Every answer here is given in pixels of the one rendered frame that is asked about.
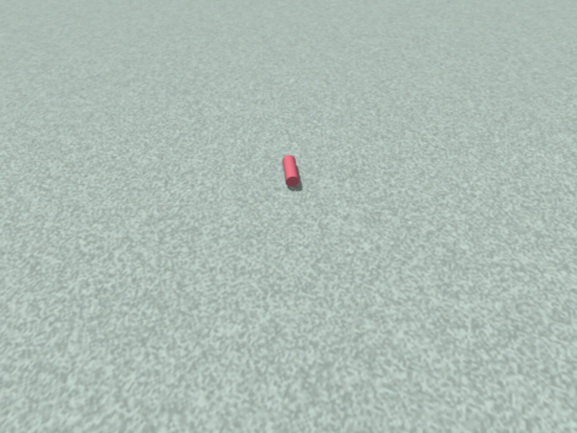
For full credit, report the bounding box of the bottle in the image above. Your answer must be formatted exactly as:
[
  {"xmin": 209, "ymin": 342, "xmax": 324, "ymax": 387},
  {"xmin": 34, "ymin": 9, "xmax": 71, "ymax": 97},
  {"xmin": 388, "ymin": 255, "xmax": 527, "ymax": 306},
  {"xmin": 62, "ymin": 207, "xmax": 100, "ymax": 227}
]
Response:
[{"xmin": 282, "ymin": 154, "xmax": 299, "ymax": 187}]

